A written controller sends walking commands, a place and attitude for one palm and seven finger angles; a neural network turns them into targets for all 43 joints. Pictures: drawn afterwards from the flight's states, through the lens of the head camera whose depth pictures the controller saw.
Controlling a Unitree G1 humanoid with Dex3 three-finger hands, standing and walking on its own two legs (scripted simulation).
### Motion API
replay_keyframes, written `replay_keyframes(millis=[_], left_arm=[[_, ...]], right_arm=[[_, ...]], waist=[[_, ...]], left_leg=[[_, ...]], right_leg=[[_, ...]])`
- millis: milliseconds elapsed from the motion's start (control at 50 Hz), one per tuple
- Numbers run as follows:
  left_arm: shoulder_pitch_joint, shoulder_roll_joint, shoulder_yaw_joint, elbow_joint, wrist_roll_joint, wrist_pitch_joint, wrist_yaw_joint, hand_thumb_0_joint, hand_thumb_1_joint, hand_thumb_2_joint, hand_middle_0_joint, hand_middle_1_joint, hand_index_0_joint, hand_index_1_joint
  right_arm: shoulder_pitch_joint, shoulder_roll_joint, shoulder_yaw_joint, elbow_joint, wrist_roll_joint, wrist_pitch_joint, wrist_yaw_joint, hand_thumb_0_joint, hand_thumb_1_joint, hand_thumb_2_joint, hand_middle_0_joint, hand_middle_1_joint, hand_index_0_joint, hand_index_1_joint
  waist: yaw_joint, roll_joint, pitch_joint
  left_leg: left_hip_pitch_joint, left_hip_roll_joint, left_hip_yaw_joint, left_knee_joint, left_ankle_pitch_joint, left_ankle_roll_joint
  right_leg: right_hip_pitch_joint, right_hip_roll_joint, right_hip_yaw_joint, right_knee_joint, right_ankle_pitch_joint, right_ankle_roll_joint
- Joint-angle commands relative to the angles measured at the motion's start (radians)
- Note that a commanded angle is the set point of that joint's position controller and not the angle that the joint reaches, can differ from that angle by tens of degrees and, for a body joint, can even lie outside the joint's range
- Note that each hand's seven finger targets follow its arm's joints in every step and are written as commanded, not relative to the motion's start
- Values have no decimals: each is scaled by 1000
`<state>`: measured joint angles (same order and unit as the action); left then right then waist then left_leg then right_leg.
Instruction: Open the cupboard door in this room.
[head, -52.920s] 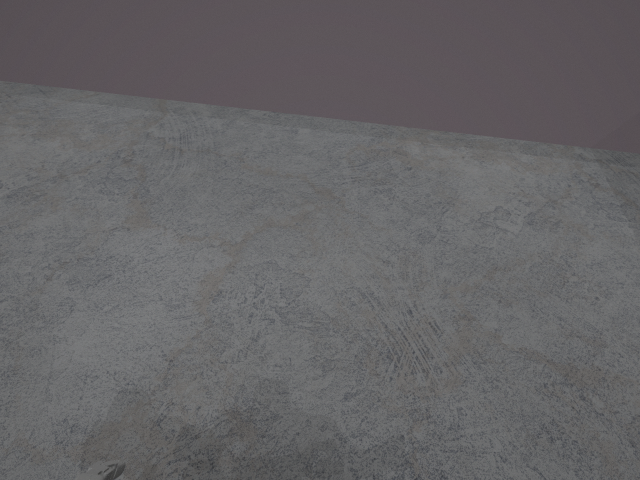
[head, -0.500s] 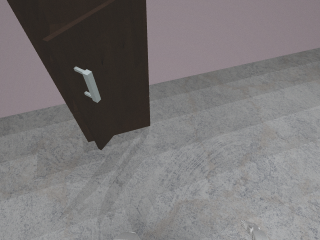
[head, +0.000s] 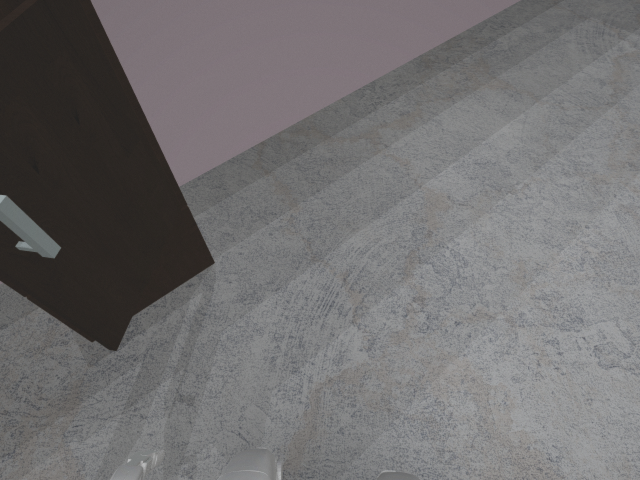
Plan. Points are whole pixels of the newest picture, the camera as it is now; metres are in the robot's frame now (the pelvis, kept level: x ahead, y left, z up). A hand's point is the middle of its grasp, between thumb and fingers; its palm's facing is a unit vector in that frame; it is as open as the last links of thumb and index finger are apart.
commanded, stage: walk to a spot facing it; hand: left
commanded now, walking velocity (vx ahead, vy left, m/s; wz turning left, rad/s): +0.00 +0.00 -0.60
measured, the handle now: (13, 227) +0.42 +0.46 +0.03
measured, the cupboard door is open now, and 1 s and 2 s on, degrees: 41 41 41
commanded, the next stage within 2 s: turn to face it in 1.86 s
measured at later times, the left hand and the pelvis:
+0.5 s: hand (224, 440) +0.18 +0.15 -0.15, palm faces -0.33 -0.92 -0.22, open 7.4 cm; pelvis +0.02 -0.01 +0.01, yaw -19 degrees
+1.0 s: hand (278, 351) +0.32 +0.09 -0.17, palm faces -0.52 -0.84 -0.17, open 7.4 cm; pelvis +0.18 -0.06 +0.01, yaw -35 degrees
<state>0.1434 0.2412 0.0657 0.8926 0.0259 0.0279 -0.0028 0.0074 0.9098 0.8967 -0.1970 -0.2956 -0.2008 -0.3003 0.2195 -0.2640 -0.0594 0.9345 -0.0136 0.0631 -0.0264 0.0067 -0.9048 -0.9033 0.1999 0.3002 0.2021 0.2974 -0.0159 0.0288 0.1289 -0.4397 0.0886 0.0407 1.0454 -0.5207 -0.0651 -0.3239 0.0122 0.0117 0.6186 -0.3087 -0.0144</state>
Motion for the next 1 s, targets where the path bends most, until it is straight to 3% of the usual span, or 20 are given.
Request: replay_keyframes(millis=[0, 120, 140, 160, 180, 240, 280, 380, 440, 460, 480, 500, 600, 740, 800, 820, 840, 860, 920, 980], left_arm=[[44, 192, 51, -57, 1, -7, 25, 0, 900, 900, -200, -300, -200, -300], [-34, 172, 51, -78, -5, 7, 12, 0, 900, 900, -200, -300, -200, -300], [-32, 123, 40, -96, -13, 14, 6, 0, 900, 900, -200, -300, -200, -300], [13, 65, 26, -110, -20, 15, -5, 0, 900, 900, -200, -300, -200, -300], [-15, 97, 33, -124, -10, 11, -13, 0, 900, 900, -200, -300, -200, -300], [-14, 80, 47, -83, 1, 13, -36, 0, 900, 900, -200, -300, -200, -300], [-10, 51, 36, -79, -2, 18, -45, 0, 900, 900, -200, -300, -200, -300], [-90, 29, 19, -102, 0, -3, -59, 0, 900, 900, -200, -300, -200, -300], [11, 51, 28, -63, 1, -14, -56, 0, 900, 900, -200, -300, -200, -300], [123, 105, 44, -27, 3, -24, -45, 0, 900, 900, -200, -300, -200, -300], [230, 235, 73, 6, 9, -34, -26, 0, 900, 900, -200, -300, -200, -300], [299, 273, 81, 20, -10, -35, -13, 0, 900, 900, -200, -300, -200, -300], [135, 143, 46, -1, -4, -68, 1, 0, 900, 900, -200, -300, -200, -300], [157, 165, 51, 44, -3, -76, -10, 0, 900, 900, -200, -300, -200, -300], [92, 137, 51, 36, -8, -73, -11, 0, 900, 900, -200, -300, -200, -300], [105, 84, 42, 23, -13, -70, -18, 0, 900, 900, -200, -300, -200, -300], [152, 28, 24, 0, -21, -69, -27, 0, 900, 900, -200, -300, -200, -300], [91, 59, 24, -19, -9, -75, -27, 0, 900, 900, -200, -300, -200, -300], [38, 32, 29, 2, 5, -68, -47, 0, 900, 900, -200, -300, -200, -300], [74, -6, 20, 17, 9, -44, -60, 0, 900, 900, -200, -300, -200, -300]], right_arm=[[-18, -34, -9, -103, 5, -34, -1, 0, -900, -900, 200, 300, 200, 300], [107, -46, -12, -75, 7, -52, -9, 0, -900, -900, 200, 300, 200, 300], [142, -106, -20, -67, -2, -63, -15, 0, -900, -900, 200, 300, 200, 300], [145, -208, -38, -86, -17, -69, -17, 0, -900, -900, 200, 300, 200, 300], [145, -230, -38, -101, -23, -70, -21, 0, -900, -900, 200, 300, 200, 300], [22, -146, -13, -123, -26, -77, -20, 0, -900, -900, 200, 300, 200, 300], [36, -120, -8, -116, -26, -77, -20, 0, -900, -900, 200, 300, 200, 300], [143, -156, -31, -68, -28, -79, -5, 0, -900, -900, 200, 300, 200, 300], [113, -157, -33, -63, -24, -76, 6, 0, -900, -900, 200, 300, 200, 300], [80, -127, -29, -78, -16, -76, 14, 0, -900, -900, 200, 300, 200, 300], [7, -38, -9, -126, 0, -76, 23, 0, -900, -900, 200, 300, 200, 300], [-138, -72, -5, -180, -9, -76, 26, 0, -900, -900, 200, 300, 200, 300], [-83, -54, -22, -112, -13, -79, 39, 0, -900, -900, 200, 300, 200, 300], [-118, -31, -15, -125, -5, -105, 43, 0, -900, -900, 200, 300, 200, 300], [75, -78, -25, -58, -8, -125, 23, 0, -900, -900, 200, 300, 200, 300], [226, -171, -47, -14, -22, -132, 8, 0, -900, -900, 200, 300, 200, 300], [349, -266, -60, 2, -41, -134, -1, 0, -900, -900, 200, 300, 200, 300], [322, -242, -48, -10, -34, -120, 0, 0, -900, -900, 200, 300, 200, 300], [133, -102, -14, -44, -28, -132, 4, 0, -900, -900, 200, 300, 200, 300], [138, -66, -4, -16, -20, -150, -1, 0, -900, -900, 200, 300, 200, 300]], waist=[[27, -163, -184], [-45, -161, -155], [-53, 10, -166], [-41, 314, -175], [-49, 234, -152], [20, 168, -87], [11, 180, -116], [-50, 162, -140], [7, 95, -142], [65, -22, -175], [128, -368, -158], [191, -307, -94], [42, -173, -61], [38, -168, -57], [-69, -71, -107], [-125, 129, -195], [-139, 376, -291], [-127, 246, -229], [-27, 147, -49], [8, 137, -119]], left_leg=[[-35, -23, -6, -72, 53, -7], [260, -62, -6, -512, 241, 15], [353, 61, -150, -669, 197, 60], [385, 325, -445, -792, 192, 163], [272, 429, -523, -833, 177, 250], [181, 265, -225, -786, 330, 192], [248, 210, -93, -761, 376, 158], [301, 258, -47, -764, 157, 167], [178, 233, 31, -634, 68, 116], [33, 166, 114, -466, 27, 73], [-273, 13, 228, -161, -144, 6], [-387, -2, 58, 5, -153, 12], [-234, 33, -4, -38, 175, -8], [-34, -33, 32, -350, 247, 7], [341, -52, 32, -552, 306, 28], [550, 115, -186, -619, 140, 86], [661, 398, -561, -780, -17, 192], [551, 444, -645, -819, -113, 253], [236, 316, -346, -883, -62, 178], [287, 242, -103, -859, 230, 156]], right_leg=[[161, -235, 280, -206, 510, -184], [-58, -150, 318, -168, 223, -100], [-178, -54, 245, -63, 56, -44], [-288, 72, 79, 186, -230, 19], [-271, 29, 47, 389, -307, 33], [-246, -33, 13, 554, -154, 56], [-230, -44, -31, 464, -113, 63], [-125, -31, -114, 124, -162, 34], [123, 4, -159, -120, -60, 10], [317, -58, -53, -232, -113, -27], [485, -331, 387, -383, -270, -149], [416, -427, 563, -452, -259, -244], [237, -254, 264, -398, 50, -186], [189, -223, 242, -341, 158, -172], [15, -137, 179, -155, 176, -116], [-137, -37, 105, 106, 65, -69], [-313, 76, -34, 479, -298, -19], [-370, 3, 41, 624, -278, -37], [-370, -101, 24, 705, -33, -19], [-334, -111, -12, 569, 53, 7]])
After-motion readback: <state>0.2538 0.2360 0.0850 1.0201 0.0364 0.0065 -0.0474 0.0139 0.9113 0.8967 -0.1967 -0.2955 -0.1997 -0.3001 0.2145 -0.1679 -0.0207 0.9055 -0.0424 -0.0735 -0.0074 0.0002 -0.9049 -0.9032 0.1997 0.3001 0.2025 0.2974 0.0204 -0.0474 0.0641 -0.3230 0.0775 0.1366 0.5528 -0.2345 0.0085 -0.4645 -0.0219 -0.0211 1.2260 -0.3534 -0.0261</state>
